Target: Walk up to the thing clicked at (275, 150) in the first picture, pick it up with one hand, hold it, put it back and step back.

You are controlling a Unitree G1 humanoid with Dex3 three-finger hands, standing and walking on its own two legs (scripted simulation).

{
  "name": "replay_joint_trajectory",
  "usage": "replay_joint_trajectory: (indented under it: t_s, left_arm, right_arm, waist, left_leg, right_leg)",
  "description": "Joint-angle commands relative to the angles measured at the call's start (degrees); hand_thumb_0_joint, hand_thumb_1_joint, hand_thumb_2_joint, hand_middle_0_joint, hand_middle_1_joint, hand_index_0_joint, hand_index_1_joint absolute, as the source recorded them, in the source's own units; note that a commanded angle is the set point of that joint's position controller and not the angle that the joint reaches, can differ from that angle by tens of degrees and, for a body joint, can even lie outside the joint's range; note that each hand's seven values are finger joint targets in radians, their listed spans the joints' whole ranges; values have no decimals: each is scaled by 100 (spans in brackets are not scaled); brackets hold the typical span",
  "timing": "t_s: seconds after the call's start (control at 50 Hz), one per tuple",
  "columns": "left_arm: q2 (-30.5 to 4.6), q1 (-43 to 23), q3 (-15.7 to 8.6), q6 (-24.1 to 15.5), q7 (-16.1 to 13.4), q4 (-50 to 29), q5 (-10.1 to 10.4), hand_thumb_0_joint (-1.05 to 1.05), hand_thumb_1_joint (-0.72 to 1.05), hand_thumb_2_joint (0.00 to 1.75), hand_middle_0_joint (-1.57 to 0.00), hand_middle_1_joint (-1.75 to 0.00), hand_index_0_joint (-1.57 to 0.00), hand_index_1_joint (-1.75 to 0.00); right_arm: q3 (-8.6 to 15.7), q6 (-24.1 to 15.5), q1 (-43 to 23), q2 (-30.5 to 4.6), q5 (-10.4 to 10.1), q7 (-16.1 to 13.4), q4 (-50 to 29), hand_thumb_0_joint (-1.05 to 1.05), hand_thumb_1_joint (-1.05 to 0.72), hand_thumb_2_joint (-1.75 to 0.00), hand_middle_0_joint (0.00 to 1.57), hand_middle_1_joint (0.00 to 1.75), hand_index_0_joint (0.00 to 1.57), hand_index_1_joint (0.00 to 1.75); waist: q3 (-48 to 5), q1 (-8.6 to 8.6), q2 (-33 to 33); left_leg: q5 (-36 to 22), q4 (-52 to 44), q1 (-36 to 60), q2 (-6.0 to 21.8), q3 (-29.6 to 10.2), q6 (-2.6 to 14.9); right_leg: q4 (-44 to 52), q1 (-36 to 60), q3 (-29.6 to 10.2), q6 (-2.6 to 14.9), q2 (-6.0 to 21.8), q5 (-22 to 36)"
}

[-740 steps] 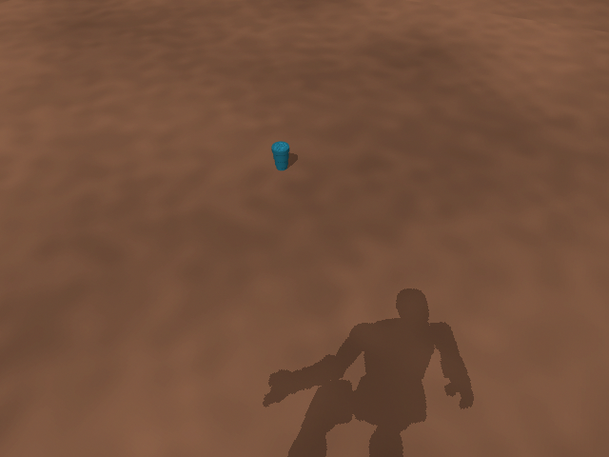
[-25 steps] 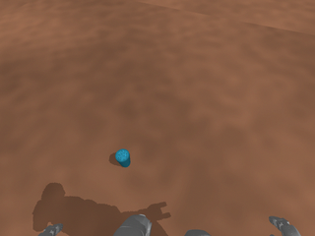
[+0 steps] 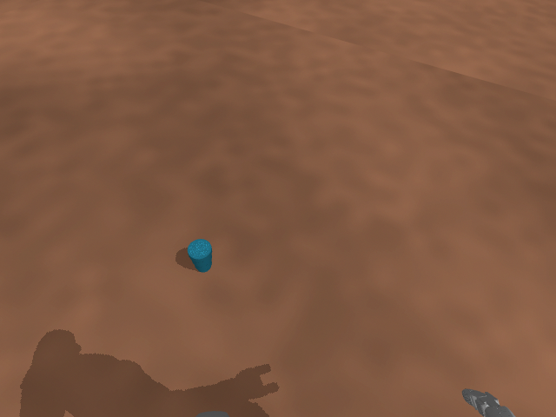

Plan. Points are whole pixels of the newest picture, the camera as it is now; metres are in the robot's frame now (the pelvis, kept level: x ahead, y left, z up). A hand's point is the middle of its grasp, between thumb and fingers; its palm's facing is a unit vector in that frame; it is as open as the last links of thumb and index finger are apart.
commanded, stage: walk up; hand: left
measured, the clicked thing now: (201, 257) +0.73 +0.29 -0.69
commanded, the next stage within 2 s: stand in 1.24 s
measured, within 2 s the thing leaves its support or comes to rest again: neither
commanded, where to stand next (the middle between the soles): +0.37 +0.04 m, yaw +3 degrees
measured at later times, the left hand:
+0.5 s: hand out of the picture +0.05 +0.29 -0.14, palm faces +0.01 -0.92 -0.39, open 7.4 cm
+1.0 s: hand (110, 406) +0.15 +0.27 -0.13, palm faces +0.07 -0.94 -0.33, open 7.4 cm
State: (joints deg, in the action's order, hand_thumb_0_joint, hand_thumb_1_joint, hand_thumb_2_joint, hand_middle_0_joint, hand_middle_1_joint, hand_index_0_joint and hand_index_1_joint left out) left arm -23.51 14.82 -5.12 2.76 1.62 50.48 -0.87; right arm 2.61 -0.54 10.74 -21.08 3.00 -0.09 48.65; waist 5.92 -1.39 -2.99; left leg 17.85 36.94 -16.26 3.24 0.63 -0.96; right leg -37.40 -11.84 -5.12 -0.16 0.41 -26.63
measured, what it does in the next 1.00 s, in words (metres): steps on the spot: left foot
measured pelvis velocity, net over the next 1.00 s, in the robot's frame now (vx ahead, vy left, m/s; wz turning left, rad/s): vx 0.04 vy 0.01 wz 0.04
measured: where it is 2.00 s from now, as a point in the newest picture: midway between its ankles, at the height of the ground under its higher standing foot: outside the picture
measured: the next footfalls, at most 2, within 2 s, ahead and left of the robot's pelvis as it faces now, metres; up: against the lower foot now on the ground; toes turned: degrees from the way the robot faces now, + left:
left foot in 0.28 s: +0.07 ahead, +0.14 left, +0.00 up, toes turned +2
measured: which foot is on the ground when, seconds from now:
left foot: down 0.00-0.04, up 0.06-0.26, down 0.28-1.00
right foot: down 0.00-1.00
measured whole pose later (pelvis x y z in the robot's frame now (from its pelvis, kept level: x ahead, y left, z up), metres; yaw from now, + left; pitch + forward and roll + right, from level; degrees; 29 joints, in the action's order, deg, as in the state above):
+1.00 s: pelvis +0.04 +0.01 +0.01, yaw +2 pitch -2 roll +0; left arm -20.5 4.2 -2.1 -0.9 0.2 57.8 0.3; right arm 1.1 -1.8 7.7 -19.1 0.8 0.3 59.3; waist 3.9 -0.2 -1.2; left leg 15.9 29.3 -11.0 0.3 -0.9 -0.3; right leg -28.7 -8.8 1.9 -0.4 1.3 -17.5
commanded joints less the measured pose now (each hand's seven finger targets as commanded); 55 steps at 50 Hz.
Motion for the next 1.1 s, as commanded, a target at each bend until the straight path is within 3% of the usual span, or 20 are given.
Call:
replay_joint_trajectory:
  t_s: [0.0,0.02,0.04,0.06,0.1,0.18,0.26,0.28,0.3,0.32,0.34,0.48,0.54,0.58,0.6,0.62,0.72,0.78,0.86,1.08]
  left_arm:
    - [-1174,379,-316,-513,-220,-9,-140,0,90,90,-20,-30,-20,-30]
    - [-1527,142,-376,-563,-233,-155,-174,0,90,90,-20,-30,-20,-30]
    - [-1954,-184,-413,-528,-217,-247,-196,0,90,90,-20,-30,-20,-30]
    - [-1774,-524,-365,-511,-196,-311,-162,0,90,90,-20,-30,-20,-30]
    - [-1340,-555,-287,-578,-195,-257,-105,0,90,90,-20,-30,-20,-30]
    - [-1395,-161,-291,-608,-159,-148,-111,0,90,90,-20,-30,-20,-30]
    - [-1213,-562,-150,-486,-139,-233,-13,0,90,90,-20,-30,-20,-30]
    - [-1020,-450,-67,-458,-143,-257,-5,0,90,90,-20,-30,-20,-30]
    - [-723,-370,38,-441,-146,-269,28,0,90,90,-20,-30,-20,-30]
    - [-676,-410,32,-418,-184,-240,97,0,90,90,-20,-30,-20,-30]
    - [-1170,-349,-125,-401,-223,-104,36,0,90,90,-20,-30,-20,-30]
    - [-824,-6,-94,-503,-141,129,18,0,90,90,-20,-30,-20,-30]
    - [-847,231,-129,-563,-214,315,-56,0,90,90,-20,-30,-20,-30]
    - [-1408,23,-234,-608,-264,226,-132,0,90,90,-20,-30,-20,-30]
    - [-1599,-537,-242,-599,-242,59,-130,0,90,90,-20,-30,-20,-30]
    - [-1525,-905,-223,-581,-221,-54,-114,0,90,90,-20,-30,-20,-30]
    - [-1021,-1017,-38,-579,-200,74,24,0,90,90,-20,-30,-20,-30]
    - [-888,-893,-32,-507,-184,127,122,0,90,90,-20,-30,-20,-30]
    - [-926,-1034,-19,-510,-225,289,93,0,90,90,-20,-30,-20,-30]
    - [-899,-1250,51,-477,-215,610,66,0,90,90,-20,-30,-20,-30]
  right_arm:
    - [251,49,-87,-950,-165,-41,-457,0,-90,-90,20,30,20,30]
    - [149,38,-204,-741,-185,-20,-624,0,-90,-90,20,30,20,30]
    - [324,47,-384,-1209,-157,-82,-475,0,-90,-90,20,30,20,30]
    - [409,35,-237,-1395,-171,-52,-329,0,-90,-90,20,30,20,30]
    - [372,-15,-171,-1273,-216,26,-198,0,-90,-90,20,30,20,30]
    - [340,-75,-233,-1144,-137,117,-169,0,-90,-90,20,30,20,30]
    - [396,-169,291,-1056,-136,112,160,0,-90,-90,20,30,20,30]
    - [448,-187,402,-1159,-103,73,212,0,-90,-90,20,30,20,30]
    - [512,-223,561,-1387,-57,36,232,0,-90,-90,20,30,20,30]
    - [559,-227,483,-1831,-70,38,185,0,-90,-90,20,30,20,30]
    - [621,-208,373,-2020,-93,64,160,0,-90,-90,20,30,20,30]
    - [438,-216,-126,-1471,-96,68,93,0,-90,-90,20,30,20,30]
    - [263,-109,-295,-1076,-254,58,48,0,-90,-90,20,30,20,30]
    - [131,-92,-216,-708,-301,27,7,0,-90,-90,20,30,20,30]
    - [218,-55,-74,-955,-269,-13,155,0,-90,-90,20,30,20,30]
    - [281,-68,207,-1117,-237,-24,315,0,-90,-90,20,30,20,30]
    - [215,-238,289,-1019,-219,-22,584,0,-90,-90,20,30,20,30]
    - [211,-292,17,-1240,-225,-47,581,0,-90,-90,20,30,20,30]
    - [145,-279,-142,-1170,-249,-74,696,0,-90,-90,20,30,20,30]
    - [108,-211,-746,-1072,-234,-80,820,0,-90,-90,20,30,20,30]
  waist:
    - [-589,-53,182]
    - [-332,-61,-673]
    - [37,-172,-636]
    - [397,30,-522]
    - [402,87,-445]
    - [165,-120,-815]
    - [-272,240,-667]
    - [-441,317,-316]
    - [-622,366,507]
    - [-593,330,1221]
    - [-386,330,961]
    - [-381,69,1332]
    - [-672,-198,888]
    - [-585,-134,-448]
    - [-366,-8,-386]
    - [-122,166,-329]
    - [-552,237,-368]
    - [-816,18,6]
    - [-983,66,382]
    - [-994,73,442]
  left_leg:
    - [113,732,-862,98,-337,488]
    - [1358,1023,-1789,-391,-185,163]
    - [1729,1554,-1071,-228,-746,119]
    - [1450,1725,-686,-55,-858,136]
    - [872,1182,-1117,-78,-688,130]
    - [832,463,-763,-185,-296,82]
    - [-135,-1162,681,-454,65,97]
    - [-275,-1410,1318,-364,-190,160]
    - [215,-1898,1650,444,-1399,383]
    - [1624,-2461,1189,1435,-2902,978]
    - [2612,-2633,403,1717,-3203,1436]
    - [-153,-1853,235,961,-1416,1029]
    - [-420,-879,-340,513,-741,556]
    - [491,260,-1237,-360,-286,118]
    - [1332,858,-721,-278,-377,101]
    - [1270,880,-341,-92,-433,102]
    - [-1607,-1000,652,5,-488,252]
    - [-2248,-1033,563,427,-964,510]
    - [-2973,-1019,600,353,-660,415]
    - [-2383,-1331,699,372,-626,368]
  right_leg:
    - [2002,1145,-926,312,412,762]
    - [2331,870,-2531,769,1450,9]
    - [2420,-637,-3226,1459,2125,-691]
    - [2431,-1250,-2872,1488,2034,-1128]
    - [2286,-348,-1648,1051,1335,-537]
    - [2086,-238,-1273,958,1203,53]
    - [1230,-587,-478,682,883,950]
    - [709,-1000,-244,541,700,1158]
    - [-172,-1456,68,321,259,864]
    - [-878,-1726,568,169,-246,-365]
    - [-1560,-1352,91,189,10,-732]
    - [254,-379,604,133,76,309]
    - [1479,903,544,215,-26,1389]
    - [2267,989,-1719,756,1414,490]
    - [2360,23,-2068,1307,2062,-135]
    - [2208,-522,-1914,1430,2073,16]
    - [1217,-103,-133,513,952,2888]
    - [1026,201,269,218,467,2170]
    - [959,732,252,308,609,3017]
    - [1433,900,330,215,622,2837]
